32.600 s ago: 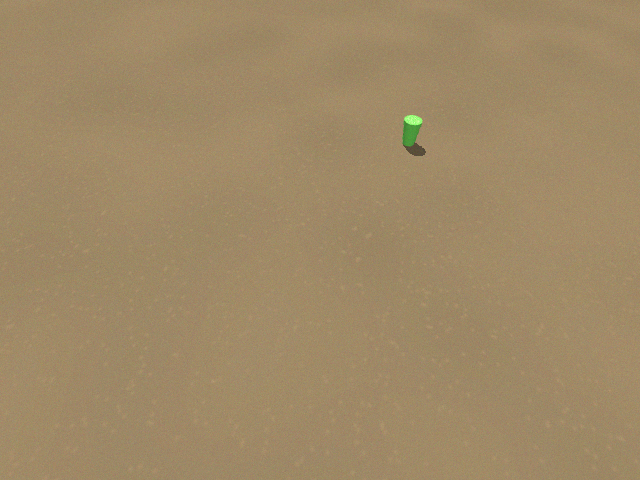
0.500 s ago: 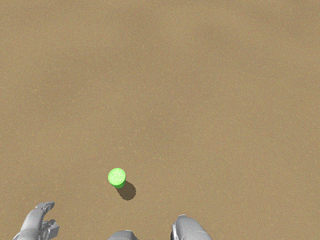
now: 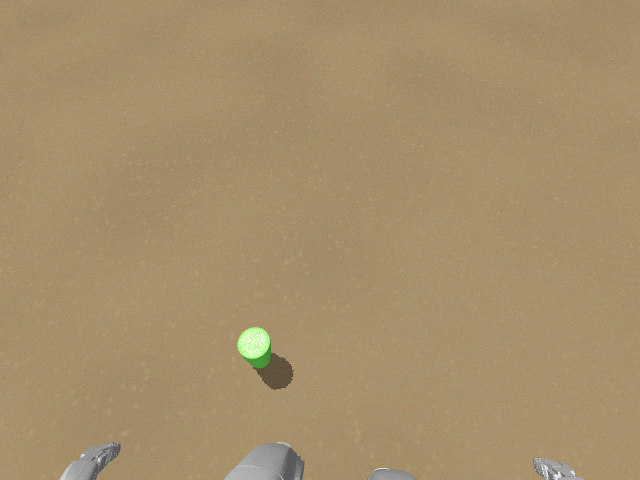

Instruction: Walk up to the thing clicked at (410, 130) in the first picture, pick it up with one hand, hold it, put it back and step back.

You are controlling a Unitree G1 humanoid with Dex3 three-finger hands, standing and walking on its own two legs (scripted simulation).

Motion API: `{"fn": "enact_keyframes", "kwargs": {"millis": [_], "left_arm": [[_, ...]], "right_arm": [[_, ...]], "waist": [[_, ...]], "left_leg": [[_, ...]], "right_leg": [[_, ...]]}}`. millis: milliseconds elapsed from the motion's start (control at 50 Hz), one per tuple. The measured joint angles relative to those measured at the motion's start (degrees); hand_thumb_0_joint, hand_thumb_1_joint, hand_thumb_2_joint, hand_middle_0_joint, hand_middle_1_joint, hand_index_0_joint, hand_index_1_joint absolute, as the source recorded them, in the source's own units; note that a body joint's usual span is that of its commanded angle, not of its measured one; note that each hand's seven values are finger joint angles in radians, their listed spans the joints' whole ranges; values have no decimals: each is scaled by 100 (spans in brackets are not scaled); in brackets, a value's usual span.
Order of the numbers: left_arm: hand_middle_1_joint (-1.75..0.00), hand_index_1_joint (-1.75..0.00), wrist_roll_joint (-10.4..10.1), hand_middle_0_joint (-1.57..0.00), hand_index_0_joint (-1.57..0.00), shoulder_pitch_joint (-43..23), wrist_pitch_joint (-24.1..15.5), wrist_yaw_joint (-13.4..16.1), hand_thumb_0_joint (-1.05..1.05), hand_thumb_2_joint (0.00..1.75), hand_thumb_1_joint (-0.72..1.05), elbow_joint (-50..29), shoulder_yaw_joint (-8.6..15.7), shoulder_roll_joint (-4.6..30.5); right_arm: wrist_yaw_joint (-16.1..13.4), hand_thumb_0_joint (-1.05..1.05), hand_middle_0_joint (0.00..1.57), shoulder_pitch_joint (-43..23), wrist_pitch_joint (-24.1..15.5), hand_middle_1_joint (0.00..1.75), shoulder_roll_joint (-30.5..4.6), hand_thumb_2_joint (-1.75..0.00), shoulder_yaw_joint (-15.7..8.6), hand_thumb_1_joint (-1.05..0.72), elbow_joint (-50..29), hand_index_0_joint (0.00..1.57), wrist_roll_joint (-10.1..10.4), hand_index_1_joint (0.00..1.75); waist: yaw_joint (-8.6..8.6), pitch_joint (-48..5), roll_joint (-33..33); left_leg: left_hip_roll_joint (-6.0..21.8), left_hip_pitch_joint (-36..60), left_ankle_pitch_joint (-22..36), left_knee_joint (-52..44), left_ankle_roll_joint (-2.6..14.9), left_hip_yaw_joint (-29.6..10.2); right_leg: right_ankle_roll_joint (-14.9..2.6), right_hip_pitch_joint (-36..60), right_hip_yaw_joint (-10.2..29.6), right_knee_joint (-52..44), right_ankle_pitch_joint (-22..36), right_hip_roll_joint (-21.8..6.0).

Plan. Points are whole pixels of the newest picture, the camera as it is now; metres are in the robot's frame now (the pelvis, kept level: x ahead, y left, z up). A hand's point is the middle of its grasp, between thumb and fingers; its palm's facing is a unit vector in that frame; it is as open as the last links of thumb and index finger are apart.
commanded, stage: step back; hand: left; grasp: from the side
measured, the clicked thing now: (257, 350) +0.49 +0.23 -0.70
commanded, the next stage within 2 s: none
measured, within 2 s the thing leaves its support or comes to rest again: neither
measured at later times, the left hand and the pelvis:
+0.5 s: hand out of the picture -0.06 +0.29 -0.16, palm faces +0.02 -0.93 -0.37, open 7.4 cm; pelvis -0.15 +0.01 +0.00, yaw +0 degrees
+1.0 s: hand out of the picture -0.18 +0.25 -0.15, palm faces +0.05 -0.92 -0.38, open 7.4 cm; pelvis -0.32 -0.02 -0.01, yaw +2 degrees
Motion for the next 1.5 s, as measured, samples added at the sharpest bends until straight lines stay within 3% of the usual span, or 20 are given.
{"fn": "enact_keyframes", "kwargs": {"millis": [80, 160, 200, 240, 320, 420, 520, 600, 640, 720, 800, 920, 960, 1040, 1140, 1220, 1300, 1360, 1420, 1500], "left_arm": [[-30, -30, 31, -21, -20, -107, -2, 40, 1, 90, 90, -235, -8, -60], [-30, -30, 59, -21, -20, -268, 29, 36, 1, 90, 90, -475, -39, -32], [-30, -30, 22, -21, -20, -341, 67, 13, 0, 90, 90, -570, -52, 36], [-30, -30, -22, -21, -20, -397, 133, 0, 0, 90, 90, -564, -2, 198], [-30, -30, 0, -21, -20, -235, 270, 12, 1, 90, 90, -292, 37, 169], [-30, -30, -67, -21, -20, 94, 213, -40, 1, 90, 90, -268, 145, 271], [-30, -30, -38, -21, -20, 296, 203, -32, 1, 90, 90, -208, 211, 388], [-30, -30, -25, -21, -20, 341, 135, -62, 1, 90, 90, -87, 193, 373], [-30, -30, 21, -20, -20, 251, 94, -77, 1, 90, 90, 46, 157, 143], [-30, -30, 87, -21, -20, 426, 102, -168, 1, 90, 90, -73, 37, 9], [-30, -30, 109, -21, -21, 374, 131, -104, 1, 90, 90, -176, 28, -44], [-30, -30, 93, -21, -21, -117, 111, 9, 1, 90, 90, -634, 64, 121], [-30, -30, 32, -21, -20, -339, 164, 20, 1, 90, 90, -716, 95, 286], [-30, -30, 3, -21, -20, -347, 309, 44, 0, 90, 90, -554, 71, 209], [-30, -30, -42, -21, -20, -56, 295, -40, 0, 90, 90, -458, 89, 222], [-30, -30, -10, -21, -20, 123, 281, -46, 0, 90, 90, -341, 138, 331], [-30, -30, -24, -21, -20, 275, 179, -87, 1, 90, 90, -124, 108, 387], [-30, -30, 37, -21, -20, 304, 80, -119, 1, 90, 90, 175, 86, 137], [-30, -30, 107, -21, -20, 580, 95, -163, 1, 90, 90, 221, 21, 71], [-30, -30, 119, -21, -21, 687, 20, -106, 1, 90, 90, 307, 16, -24]], "right_arm": [[-36, 0, 20, 118, -51, 30, -211, -89, 8, -91, -47, 20, 10, 30], [-79, 0, 20, 183, -86, 30, -328, -89, -34, -91, -90, 20, -17, 30], [-72, 0, 20, 223, -134, 30, -322, -89, -60, -91, -88, 20, -57, 30], [-65, 0, 20, 148, -145, 30, -106, -89, -68, -91, -16, 20, -143, 30], [36, 0, 20, 320, -164, 30, 30, -89, 20, -91, -75, 20, -218, 30], [2, 0, 20, 318, -164, 30, 90, -89, 45, -90, -146, 21, -226, 30], [-33, 0, 21, 65, -217, 30, 28, -89, 20, -90, -444, 21, -188, 30], [-8, 0, 21, -128, -170, 30, -110, -89, 11, -90, -646, 21, -168, 30], [-22, 0, 20, -228, -90, 30, -279, -89, -55, -90, -606, 21, -122, 30], [-95, 0, 20, -17, 36, 30, -239, -89, -91, -91, -396, 20, -38, 30], [-87, 0, 20, 304, -32, 30, -278, -89, -50, -91, -319, 20, 9, 30], [-125, 0, 20, 607, -139, 30, -199, -89, -18, -91, -247, 20, -73, 30], [-120, 0, 20, 534, -161, 30, 17, -89, -18, -91, -134, 20, -147, 30], [-27, 0, 20, 573, -171, 30, 127, -89, 75, -91, -161, 21, -240, 30], [-78, 0, 21, 476, -203, 30, 79, -89, 57, -90, -273, 21, -248, 30], [-87, 0, 21, 234, -217, 30, -18, -89, 9, -90, -504, 21, -229, 30], [-51, 0, 21, -60, -173, 30, -196, -89, -5, -90, -674, 21, -251, 30], [-45, 0, 20, -177, -59, 30, -419, -89, -91, -90, -601, 21, -214, 30], [-88, 0, 20, 105, 43, 30, -337, -89, -130, -91, -384, 20, -158, 30], [-42, 0, 20, 468, -17, 30, -397, -89, -110, -91, -175, 20, -105, 30]], "waist": [[45, -55, 16], [-59, 35, 57], [-113, 89, 11], [-10, 274, -441], [-171, 90, -267], [-3, -101, -242], [106, 29, -261], [135, 94, -172], [12, 229, 318], [142, -48, 165], [92, -245, 75], [-108, -82, 61], [-46, 169, -380], [-164, 144, -316], [-66, -80, -267], [16, -43, -308], [119, -11, -236], [-4, 61, 347], [193, -316, 142], [166, -546, 165]], "left_leg": [[-1, 132, 38, 225, -99, -273], [355, 665, 109, -1131, -129, -62], [493, 1046, 738, -2237, -93, 102], [269, 1191, 1005, -2456, 17, 357], [564, 1023, 1149, -2432, 99, 177], [805, 850, 1578, -2822, 36, 260], [927, 470, 1731, -2604, 1, 450], [1046, 53, 1754, -2162, -135, 579], [1272, -90, 1787, -1942, -130, 296], [521, -441, 273, -579, -46, -32], [99, -342, 264, 389, -56, -137], [440, 790, 558, -1782, -39, 190], [239, 997, 904, -2241, 73, 405], [471, 791, 1140, -2205, 118, 264], [768, 554, 1639, -2612, 37, 288], [912, 246, 1873, -2575, -16, 374], [1110, -138, 1977, -2268, -124, 510], [1308, -392, 1617, -1825, -15, 68], [650, -626, 424, -771, -58, -168], [230, -519, 613, 142, -75, -288]], "right_leg": [[74, -233, -40, -239, 335, -85], [180, -502, -234, -158, 501, -130], [253, -688, -324, 93, 480, -171], [228, -798, -46, 368, 434, -341], [174, -1133, 275, 2093, -1149, 379], [220, -1083, 565, 3428, -1020, 612], [394, -389, 484, 2267, -1175, 249], [305, 270, 92, 481, -791, -45], [283, 405, -180, 227, -580, 206], [198, 78, -42, 336, -390, -57], [184, -146, -46, 66, -32, -240], [258, -665, -465, 346, 180, -257], [219, -850, -307, 704, 143, -470], [136, -1205, 150, 2299, -1328, 231], [213, -1193, 565, 3701, -1158, 562], [378, -648, 533, 2952, -1203, 314], [311, 108, 135, 1014, -1097, -73], [262, 399, -265, 454, -831, 183], [136, 140, -108, 599, -760, -71], [168, 87, -166, 231, -420, -272]]}}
